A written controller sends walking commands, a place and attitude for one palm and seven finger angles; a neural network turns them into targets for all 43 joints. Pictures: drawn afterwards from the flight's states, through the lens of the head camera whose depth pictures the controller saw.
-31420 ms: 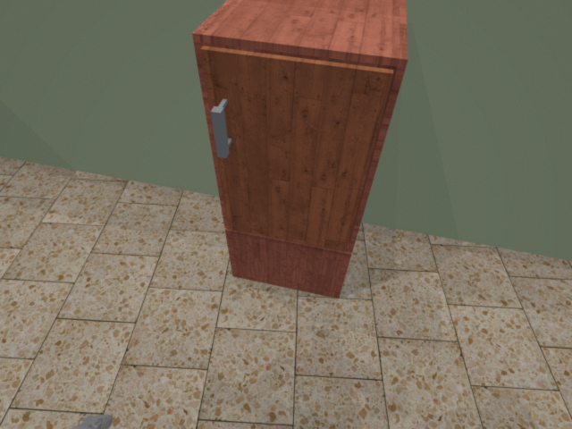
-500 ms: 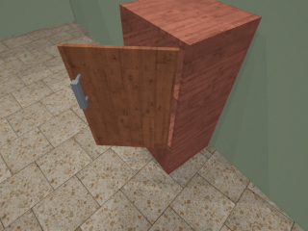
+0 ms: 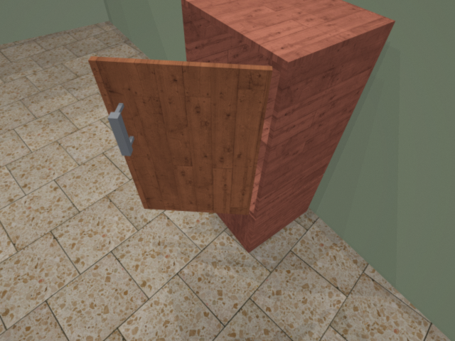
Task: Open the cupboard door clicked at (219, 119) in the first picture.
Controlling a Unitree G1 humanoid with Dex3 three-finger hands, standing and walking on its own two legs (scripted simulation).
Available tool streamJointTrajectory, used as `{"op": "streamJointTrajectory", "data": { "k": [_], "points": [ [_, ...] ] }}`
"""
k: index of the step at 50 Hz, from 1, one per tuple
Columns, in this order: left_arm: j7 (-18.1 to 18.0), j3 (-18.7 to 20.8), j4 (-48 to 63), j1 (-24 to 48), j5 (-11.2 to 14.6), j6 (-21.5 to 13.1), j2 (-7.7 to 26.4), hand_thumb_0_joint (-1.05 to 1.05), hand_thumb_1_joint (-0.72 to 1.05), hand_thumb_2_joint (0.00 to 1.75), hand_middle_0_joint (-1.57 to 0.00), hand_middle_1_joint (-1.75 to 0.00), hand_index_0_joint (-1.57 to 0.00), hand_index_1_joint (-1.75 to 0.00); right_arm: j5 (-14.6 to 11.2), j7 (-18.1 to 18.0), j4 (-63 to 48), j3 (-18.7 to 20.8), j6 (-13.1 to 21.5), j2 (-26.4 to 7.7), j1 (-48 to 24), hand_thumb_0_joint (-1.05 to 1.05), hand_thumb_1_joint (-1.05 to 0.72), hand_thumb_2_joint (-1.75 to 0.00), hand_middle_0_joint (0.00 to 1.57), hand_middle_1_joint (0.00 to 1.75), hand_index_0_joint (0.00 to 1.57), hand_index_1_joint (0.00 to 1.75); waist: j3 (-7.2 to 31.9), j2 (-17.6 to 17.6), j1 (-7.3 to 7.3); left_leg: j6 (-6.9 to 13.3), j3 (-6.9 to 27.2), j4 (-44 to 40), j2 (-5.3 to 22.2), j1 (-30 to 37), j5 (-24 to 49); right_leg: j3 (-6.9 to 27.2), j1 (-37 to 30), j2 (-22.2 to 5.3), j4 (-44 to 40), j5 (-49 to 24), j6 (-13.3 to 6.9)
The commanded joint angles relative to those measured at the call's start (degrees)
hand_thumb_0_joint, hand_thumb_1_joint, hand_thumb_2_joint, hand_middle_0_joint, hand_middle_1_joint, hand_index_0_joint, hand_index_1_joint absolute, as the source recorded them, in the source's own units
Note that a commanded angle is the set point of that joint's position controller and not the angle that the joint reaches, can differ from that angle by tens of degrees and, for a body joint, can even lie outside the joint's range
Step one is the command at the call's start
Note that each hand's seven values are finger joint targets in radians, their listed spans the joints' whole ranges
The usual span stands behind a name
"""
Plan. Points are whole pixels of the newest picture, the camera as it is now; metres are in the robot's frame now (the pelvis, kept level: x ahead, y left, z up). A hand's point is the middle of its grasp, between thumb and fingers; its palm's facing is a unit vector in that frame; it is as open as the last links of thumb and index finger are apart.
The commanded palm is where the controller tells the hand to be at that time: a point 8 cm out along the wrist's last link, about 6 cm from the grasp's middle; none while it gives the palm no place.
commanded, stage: shuffle to correct the standing spot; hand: left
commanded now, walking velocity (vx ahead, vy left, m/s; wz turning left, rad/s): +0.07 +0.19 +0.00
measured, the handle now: (123, 129) +0.58 +0.31 +0.00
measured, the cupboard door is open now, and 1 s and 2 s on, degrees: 51 51 51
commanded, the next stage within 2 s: come to a stop and stand still in 0.50 s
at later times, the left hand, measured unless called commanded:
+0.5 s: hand out of the picture +0.04 +0.22 -0.16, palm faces +0.07 -0.96 -0.26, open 7.3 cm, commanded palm none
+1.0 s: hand out of the picture +0.07 +0.28 -0.17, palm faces +0.02 -0.98 -0.22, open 7.3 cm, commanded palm none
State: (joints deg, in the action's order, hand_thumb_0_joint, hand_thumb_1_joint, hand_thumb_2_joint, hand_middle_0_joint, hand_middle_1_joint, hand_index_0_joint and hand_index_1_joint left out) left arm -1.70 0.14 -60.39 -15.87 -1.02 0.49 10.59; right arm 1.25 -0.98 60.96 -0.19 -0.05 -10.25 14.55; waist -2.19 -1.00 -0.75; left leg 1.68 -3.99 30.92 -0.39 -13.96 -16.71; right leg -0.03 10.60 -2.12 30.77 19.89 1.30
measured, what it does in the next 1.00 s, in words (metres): steps on the spot: left foot, then right foot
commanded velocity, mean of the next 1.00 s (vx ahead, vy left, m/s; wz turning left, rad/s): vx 0.03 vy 0.05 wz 0.00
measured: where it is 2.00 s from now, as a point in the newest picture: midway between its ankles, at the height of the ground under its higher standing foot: outside the picture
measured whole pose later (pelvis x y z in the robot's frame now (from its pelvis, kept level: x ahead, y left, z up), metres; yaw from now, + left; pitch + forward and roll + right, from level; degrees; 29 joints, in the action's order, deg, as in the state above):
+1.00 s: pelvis +0.02 +0.10 +0.00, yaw -1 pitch +0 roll +1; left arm -1.2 1.8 -57.9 -14.3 -1.2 1.0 9.4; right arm 1.7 -1.5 58.6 1.3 -0.9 -9.6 14.1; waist -1.7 0.1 0.6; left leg -0.7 -4.9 31.9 2.9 -17.7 -14.2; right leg -4.2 14.4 0.6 32.9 17.5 -2.8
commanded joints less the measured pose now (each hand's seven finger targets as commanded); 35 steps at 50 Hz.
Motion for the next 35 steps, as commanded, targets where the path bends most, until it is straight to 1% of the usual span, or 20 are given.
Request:
{"op": "streamJointTrajectory", "data": {
  "k": [1, 3, 5, 6, 8, 9, 11, 15, 16, 17, 18, 19, 21, 23, 28, 31, 32, 33, 34, 35],
  "points": [
    [-0.7, 3.0, 3.0, -4.0, -0.3, -0.8, 9.9, 0.00, 0.90, 0.90, -0.20, -0.30, -0.20, -0.30, -0.2, 0.1, -4.5, 1.6, 0.6, -6.0, 1.5, 0.00, -0.90, -0.90, 0.20, 0.30, 0.20, 0.30, -0.7, -4.3, -0.41, -0.4, 2.0, 0.2, 2.1, -4.0, 3.7, 10.4, 0.7, -10.2, -6.8, -8.5, -6.7],
    [-0.8, 3.5, 3.4, -4.0, -0.3, -0.6, 10.5, 0.00, 0.90, 0.90, -0.20, -0.30, -0.20, -0.30, -0.2, 0.1, -4.9, 1.8, 0.6, -5.8, 2.0, 0.00, -0.90, -0.90, 0.20, 0.30, 0.20, 0.30, -0.6, -5.5, -0.18, -0.6, 1.6, 0.9, 1.9, -3.4, 5.1, 11.0, 1.1, -11.5, -5.9, -11.8, -7.4],
    [-1.0, 3.7, 4.1, -3.3, -0.5, -0.3, 9.9, 0.00, 0.90, 0.90, -0.20, -0.30, -0.20, -0.30, -0.2, 0.0, -4.9, 1.9, 0.7, -6.5, 3.3, 0.00, -0.90, -0.90, 0.20, 0.30, 0.20, 0.30, -0.1, -1.1, 0.34, 0.2, 3.2, -1.2, 3.5, -0.3, 11.0, 7.0, 2.8, -9.1, -1.6, -12.8, -6.1],
    [-1.0, 3.7, 4.6, -2.7, -0.5, 0.0, 8.9, 0.00, 0.90, 0.90, -0.20, -0.30, -0.20, -0.30, -0.1, 0.0, -4.8, 2.1, 0.7, -7.4, 4.5, 0.00, -0.90, -0.90, 0.20, 0.30, 0.20, 0.30, 0.1, 2.5, 0.62, 1.6, 6.5, -3.7, 6.0, 1.5, 15.1, 3.2, 4.6, -6.0, 2.4, -9.6, -4.9],
    [-0.9, 2.9, 5.5, -1.5, -0.6, 0.4, 5.4, 0.00, 0.90, 0.90, -0.20, -0.30, -0.20, -0.30, 0.1, -0.4, -4.8, 2.6, 0.7, -9.4, 6.7, 0.00, -0.90, -0.90, 0.20, 0.30, 0.20, 0.30, -0.2, 11.3, 1.00, 7.3, 14.8, -9.2, 12.5, 6.4, 22.0, -4.2, 12.5, 0.2, 12.5, 7.7, -2.4],
    [-0.9, 2.6, 6.1, -0.3, -0.6, 0.3, 4.7, 0.00, 0.90, 0.90, -0.20, -0.30, -0.20, -0.30, 0.0, -0.5, -5.0, 2.5, 0.7, -8.7, 7.3, 0.00, -0.90, -0.90, 0.20, 0.30, 0.20, 0.30, -0.3, 11.3, 1.31, 9.8, 15.8, -10.3, 14.2, 8.0, 26.3, -3.9, 15.5, 0.1, 17.2, 13.7, -2.3],
    [-0.8, 2.7, 6.2, 0.3, -0.5, 0.3, 4.0, 0.00, 0.90, 0.90, -0.20, -0.30, -0.20, -0.30, 0.2, -0.6, -6.0, 2.3, 0.5, -8.2, 5.9, 0.00, -0.90, -0.90, 0.20, 0.30, 0.20, 0.30, 0.4, 9.1, 0.76, 11.6, 14.8, -9.6, 14.4, 5.8, 29.4, -3.5, 14.2, -1.4, 19.6, 14.3, -2.8],
    [-0.8, 2.6, 4.3, -6.4, -0.5, -0.3, 3.0, 0.00, 0.90, 0.90, -0.20, -0.30, -0.20, -0.30, -0.1, -0.4, -7.9, 2.5, 0.3, -8.2, 1.4, 0.00, -0.90, -0.90, 0.20, 0.30, 0.20, 0.30, 3.9, 4.6, -3.28, 8.3, 8.5, -3.3, 10.8, 0.2, 26.4, -4.6, 0.5, -2.4, 1.8, -2.4, -2.5],
    [-1.2, 3.1, 3.7, -8.9, -0.8, -1.0, 5.5, 0.00, 0.90, 0.90, -0.20, -0.30, -0.20, -0.30, -0.6, -0.2, -8.4, 2.4, 0.4, -7.1, 1.2, 0.00, -0.90, -0.90, 0.20, 0.30, 0.20, 0.30, 4.5, -1.5, -4.24, 5.1, 6.0, 2.0, 7.9, -6.8, 17.0, 1.6, -7.5, -7.8, -4.6, -10.1, -3.9],
    [-1.5, 4.1, 3.2, -11.5, -1.1, -1.4, 10.3, 0.00, 0.90, 0.90, -0.20, -0.30, -0.20, -0.30, -0.9, 0.2, -9.8, 2.5, 0.4, -5.2, 0.4, 0.00, -0.90, -0.90, 0.20, 0.30, 0.20, 0.30, 3.7, -14.0, -4.30, 0.4, -0.4, 11.6, 0.6, -17.2, -1.7, 19.7, -12.3, -22.0, -9.6, -22.5, -9.6],
    [-1.5, 4.5, 3.3, -12.9, -0.6, -1.9, 12.4, 0.00, 0.90, 0.90, -0.20, -0.30, -0.20, -0.30, -0.2, 0.2, -10.7, 2.9, -0.1, -6.2, -1.9, 0.00, -0.90, -0.90, 0.20, 0.30, 0.20, 0.30, 1.3, -12.7, -5.05, -1.6, 1.7, 21.5, -0.5, -20.2, -16.2, 23.8, -9.2, -28.7, -11.6, -35.4, -15.2],
    [-2.0, 4.8, 3.3, -12.5, -0.7, -1.9, 11.9, 0.00, 0.90, 0.90, -0.20, -0.30, -0.20, -0.30, 0.1, 0.2, -10.6, 3.1, -0.9, -5.6, -3.3, 0.00, -0.90, -0.90, 0.20, 0.30, 0.20, 0.30, 1.1, -11.1, -4.98, -2.1, 4.1, 28.5, 1.2, -21.7, -16.9, 23.1, -8.1, -28.8, -10.7, -38.5, -17.1],
    [-2.0, 4.6, 5.0, -7.3, -1.1, -1.8, 10.7, 0.00, 0.90, 0.90, -0.20, -0.30, -0.20, -0.30, 0.0, 1.0, -10.3, 3.0, -1.1, -4.7, -4.1, 0.00, -0.90, -0.90, 0.20, 0.30, 0.20, 0.30, -0.8, -7.6, -2.95, -2.5, 5.7, 33.7, 2.8, -24.2, -11.6, 13.9, -5.8, -23.6, -9.1, -37.0, -14.9],
    [-1.6, 4.6, 6.2, -4.4, -1.2, -1.9, 10.7, 0.00, 0.90, 0.90, -0.20, -0.30, -0.20, -0.30, -0.2, 1.8, -10.6, 2.9, -1.8, -3.6, -4.0, 0.00, -0.90, -0.90, 0.20, 0.30, 0.20, 0.30, -0.1, -9.5, -1.65, -3.5, 3.1, 29.8, 2.6, -20.0, -7.2, 6.3, -0.9, -19.4, -9.7, -32.6, -11.5],
    [-0.7, 6.0, 7.6, -2.2, -1.4, -1.1, 14.3, 0.00, 0.90, 0.90, -0.20, -0.30, -0.20, -0.30, -0.9, 2.5, -11.2, 3.1, -1.4, -3.0, -4.1, 0.00, -0.90, -0.90, 0.20, 0.30, 0.20, 0.30, 0.6, -11.1, -1.82, -4.1, -2.9, 11.7, -0.1, -8.3, -2.7, 2.5, 4.5, -16.5, -8.1, -23.0, -8.3],
    [-0.5, 6.2, 7.7, -1.1, -1.2, 0.0, 14.1, 0.00, 0.90, 0.90, -0.20, -0.30, -0.20, -0.30, -0.8, 2.2, -10.0, 3.5, -0.7, -4.2, 0.8, 0.00, -0.90, -0.90, 0.20, 0.30, 0.20, 0.30, 2.4, -9.3, 0.59, -3.9, -5.7, -1.6, -0.9, 4.0, 4.7, 0.2, 9.2, -13.3, -0.8, -16.6, -5.2],
    [-0.3, 5.5, 8.0, -1.6, -1.1, 0.5, 11.2, 0.00, 0.90, 0.90, -0.20, -0.30, -0.20, -0.30, -0.5, 1.7, -9.0, 4.0, -0.1, -6.8, 4.4, 0.00, -0.90, -0.90, 0.20, 0.30, 0.20, 0.30, 5.0, -2.4, 2.08, -2.9, -2.3, -4.5, 3.1, 10.0, 9.1, -2.8, 11.6, -9.5, 6.5, -9.0, -3.3],
    [-0.1, 4.7, 8.8, -3.0, -0.6, 1.0, 6.0, 0.00, 0.90, 0.90, -0.20, -0.30, -0.20, -0.30, 0.2, 1.3, -8.9, 5.0, 0.4, -12.3, 7.3, 0.00, -0.90, -0.90, 0.20, 0.30, 0.20, 0.30, 6.7, 14.4, 2.76, 2.6, 16.0, -9.1, 16.7, 12.7, 19.1, -7.5, 20.0, -2.2, 17.9, 12.5, 0.0],
    [-0.4, 3.6, 10.1, -2.0, -0.7, 1.2, 4.2, 0.00, 0.90, 0.90, -0.20, -0.30, -0.20, -0.30, 0.1, 0.8, -9.2, 5.0, 0.0, -14.1, 9.2, 0.00, -0.90, -0.90, 0.20, 0.30, 0.20, 0.30, 5.4, 13.4, 3.80, 8.5, 22.1, -13.6, 22.6, 5.5, 19.6, -2.9, 19.3, -1.0, 26.5, 19.6, -0.6],
    [-0.3, 3.2, 10.1, -2.3, -0.5, 0.6, 3.1, 0.00, 0.90, 0.90, -0.20, -0.30, -0.20, -0.30, 0.7, 0.3, -9.3, 4.5, 0.5, -13.0, 6.6, 0.00, -0.90, -0.90, 0.20, 0.30, 0.20, 0.30, 4.9, 9.2, 2.31, 11.3, 23.5, -13.9, 22.7, 4.1, 15.8, -1.3, 20.5, -1.5, 30.2, 16.2, -1.5]
  ]
}}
